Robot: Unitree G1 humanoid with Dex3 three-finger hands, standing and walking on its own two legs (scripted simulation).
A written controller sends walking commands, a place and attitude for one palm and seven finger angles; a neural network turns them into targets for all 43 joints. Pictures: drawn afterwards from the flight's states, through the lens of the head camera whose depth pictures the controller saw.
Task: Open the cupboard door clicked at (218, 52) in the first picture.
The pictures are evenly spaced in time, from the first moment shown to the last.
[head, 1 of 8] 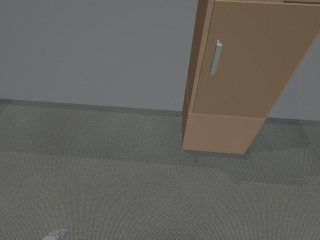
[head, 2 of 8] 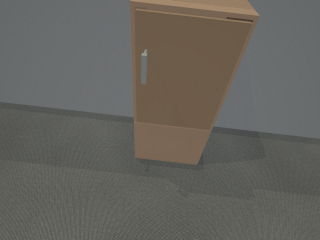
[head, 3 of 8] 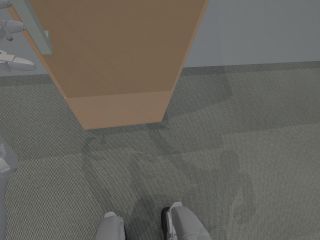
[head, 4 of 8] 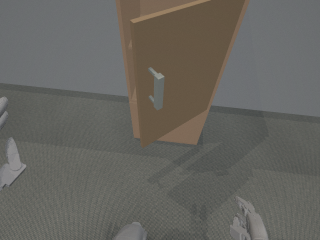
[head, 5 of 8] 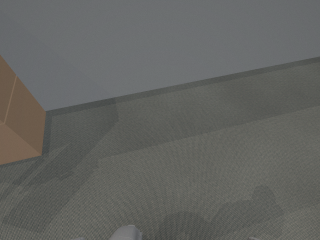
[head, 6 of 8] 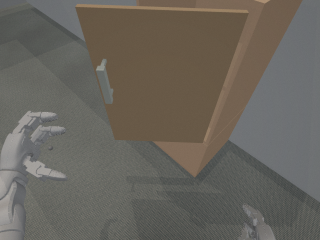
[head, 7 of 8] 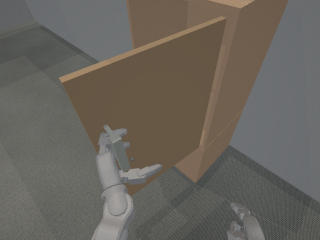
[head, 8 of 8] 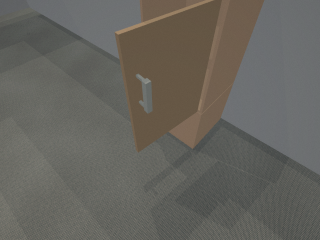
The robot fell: no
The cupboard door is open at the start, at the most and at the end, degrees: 0 83 82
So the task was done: yes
